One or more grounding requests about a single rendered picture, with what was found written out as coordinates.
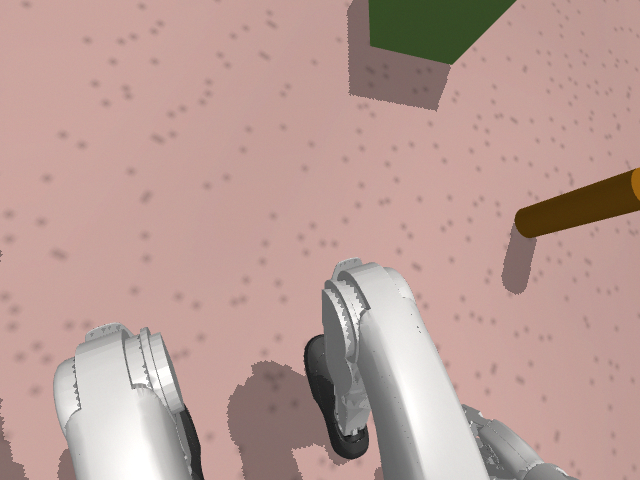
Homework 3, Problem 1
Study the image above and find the right robot hand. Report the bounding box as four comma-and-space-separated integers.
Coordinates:
461, 404, 545, 480

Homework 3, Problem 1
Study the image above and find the right robot arm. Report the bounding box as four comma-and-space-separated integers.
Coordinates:
523, 463, 579, 480

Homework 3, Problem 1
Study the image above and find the left robot foot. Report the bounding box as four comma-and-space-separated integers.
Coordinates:
179, 404, 204, 480

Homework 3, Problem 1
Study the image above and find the right robot foot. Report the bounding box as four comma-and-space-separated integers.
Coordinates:
304, 334, 369, 459

